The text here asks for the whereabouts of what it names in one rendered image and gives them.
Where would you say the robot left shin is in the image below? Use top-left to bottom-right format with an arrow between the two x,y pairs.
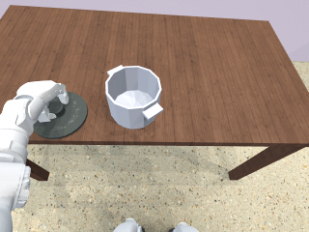
126,218 -> 137,224

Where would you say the robot left forearm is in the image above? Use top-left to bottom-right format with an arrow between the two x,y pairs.
0,92 -> 44,164

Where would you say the left robot upper arm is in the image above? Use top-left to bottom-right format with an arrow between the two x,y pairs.
0,161 -> 31,232

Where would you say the robot left hand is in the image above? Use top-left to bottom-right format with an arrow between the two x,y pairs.
16,80 -> 69,123

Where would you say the table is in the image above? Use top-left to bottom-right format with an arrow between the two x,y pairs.
0,5 -> 309,182

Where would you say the robot shin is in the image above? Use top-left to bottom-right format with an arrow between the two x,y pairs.
175,222 -> 186,229
126,218 -> 137,224

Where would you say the knob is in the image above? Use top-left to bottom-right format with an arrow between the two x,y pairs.
47,101 -> 66,117

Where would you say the robot right shin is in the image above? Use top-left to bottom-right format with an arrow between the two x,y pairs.
175,222 -> 186,229

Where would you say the pot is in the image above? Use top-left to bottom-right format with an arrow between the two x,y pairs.
105,65 -> 163,130

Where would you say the lid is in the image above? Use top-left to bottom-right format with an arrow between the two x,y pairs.
33,91 -> 88,139

